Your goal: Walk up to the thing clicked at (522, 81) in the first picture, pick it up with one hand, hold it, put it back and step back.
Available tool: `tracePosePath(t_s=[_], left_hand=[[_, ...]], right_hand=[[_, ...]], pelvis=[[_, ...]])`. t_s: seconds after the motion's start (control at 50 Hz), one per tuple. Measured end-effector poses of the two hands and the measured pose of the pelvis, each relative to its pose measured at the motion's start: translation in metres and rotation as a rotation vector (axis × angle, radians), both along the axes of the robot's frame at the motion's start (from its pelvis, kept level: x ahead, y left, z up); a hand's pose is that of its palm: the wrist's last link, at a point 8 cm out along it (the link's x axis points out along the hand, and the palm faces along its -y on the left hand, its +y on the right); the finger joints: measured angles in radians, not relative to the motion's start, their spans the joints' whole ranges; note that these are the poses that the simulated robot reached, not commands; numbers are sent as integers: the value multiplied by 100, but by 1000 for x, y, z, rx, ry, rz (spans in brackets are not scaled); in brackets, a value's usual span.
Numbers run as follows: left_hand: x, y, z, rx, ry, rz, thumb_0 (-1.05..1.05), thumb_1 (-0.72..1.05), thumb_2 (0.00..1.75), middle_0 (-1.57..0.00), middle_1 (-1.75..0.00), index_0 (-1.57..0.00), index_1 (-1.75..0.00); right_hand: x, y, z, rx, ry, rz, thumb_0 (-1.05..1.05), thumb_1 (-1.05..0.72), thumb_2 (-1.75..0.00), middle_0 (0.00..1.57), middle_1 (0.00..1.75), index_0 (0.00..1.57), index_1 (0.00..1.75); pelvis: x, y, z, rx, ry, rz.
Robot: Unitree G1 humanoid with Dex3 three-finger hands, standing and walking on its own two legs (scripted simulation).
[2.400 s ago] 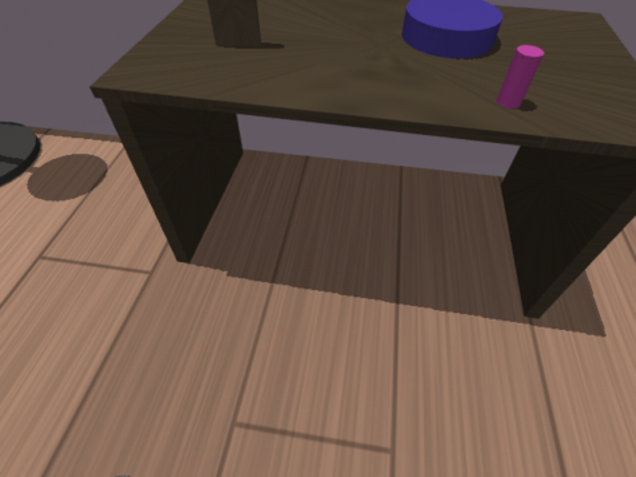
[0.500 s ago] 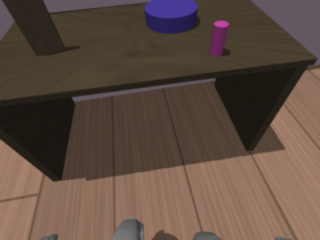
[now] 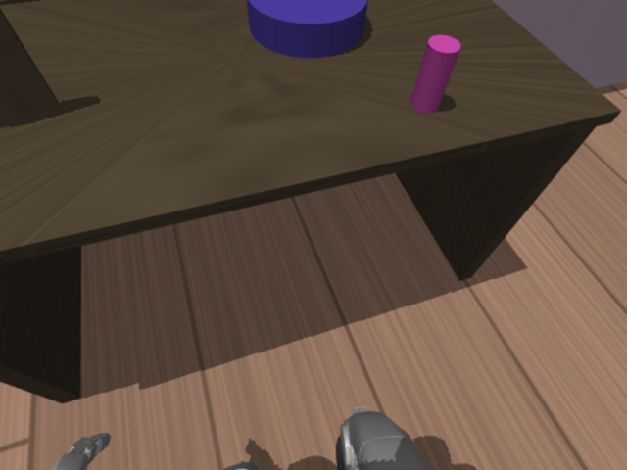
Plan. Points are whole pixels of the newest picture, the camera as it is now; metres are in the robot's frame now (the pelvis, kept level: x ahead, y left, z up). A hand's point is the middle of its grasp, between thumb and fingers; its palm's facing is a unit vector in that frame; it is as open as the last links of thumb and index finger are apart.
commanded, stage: walk up
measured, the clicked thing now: (433, 76) +0.71 -0.25 +0.06
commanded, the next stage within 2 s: none
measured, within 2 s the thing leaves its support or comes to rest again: neither
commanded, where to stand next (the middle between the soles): +0.06 -0.02 m, yaw -3 degrees
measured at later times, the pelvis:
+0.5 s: pelvis +0.02 +0.01 -0.01, yaw -5 degrees
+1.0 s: pelvis +0.00 -0.03 +0.00, yaw -6 degrees
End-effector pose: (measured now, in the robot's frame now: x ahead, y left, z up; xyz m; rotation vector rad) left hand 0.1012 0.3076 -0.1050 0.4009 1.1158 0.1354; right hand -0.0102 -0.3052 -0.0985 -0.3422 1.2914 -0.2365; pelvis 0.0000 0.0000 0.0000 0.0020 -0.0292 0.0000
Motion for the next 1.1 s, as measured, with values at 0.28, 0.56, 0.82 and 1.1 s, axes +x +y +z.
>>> tracePosePath(t_s=[0.28, 0.56, 0.82, 1.1], left_hand=[[63, -31, -5, -39, -74, -44, 1, 90, 90, -20, -30, -20, -30], [40, 7, -17, -31, 16, 1, 1, 90, 90, -20, -30, -20, -30], [-8, -40, -6, 8, 97, -14, 1, 90, 90, -20, -30, -20, -30], [28, -59, 8, -29, -38, 0, 1, 90, 90, -20, -30, -20, -30]], right_hand=[[112, -1, -9, 5, -192, 17, 0, -90, -90, 20, 30, 20, 30], [56, -22, 19, -139, -115, -23, 0, -90, -90, 20, 31, 21, 30], [37, -49, -18, -19, -93, -81, 0, -90, -90, 20, 30, 20, 30], [53, -25, -20, 82, -103, -39, 0, -90, -90, 20, 30, 21, 30]], pelvis=[[25, 0, -6, 21, -1, -74], [14, 0, -3, -9, 3, -106], [4, -27, -5, 2, -15, -120], [0, -38, 6, 2, -23, -88]])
